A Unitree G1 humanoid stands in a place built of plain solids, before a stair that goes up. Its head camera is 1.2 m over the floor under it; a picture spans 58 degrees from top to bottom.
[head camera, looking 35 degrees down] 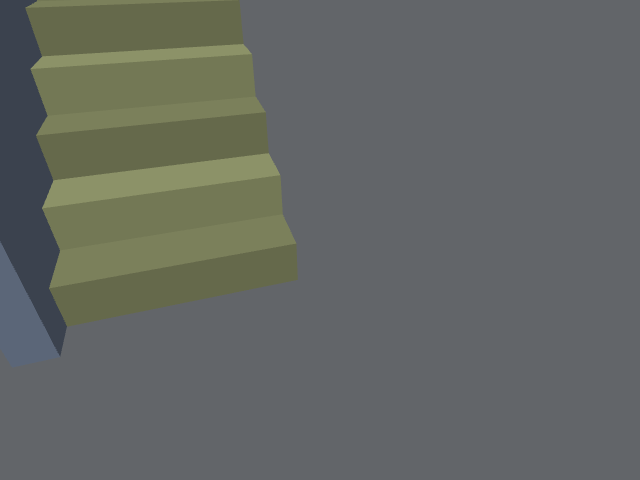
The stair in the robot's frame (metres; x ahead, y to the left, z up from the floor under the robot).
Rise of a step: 0.19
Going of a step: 0.24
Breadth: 0.90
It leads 18 degrees to the left of straight ahead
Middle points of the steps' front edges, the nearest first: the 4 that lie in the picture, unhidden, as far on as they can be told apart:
1.28 0.52 0.19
1.51 0.59 0.38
1.73 0.66 0.57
1.96 0.74 0.77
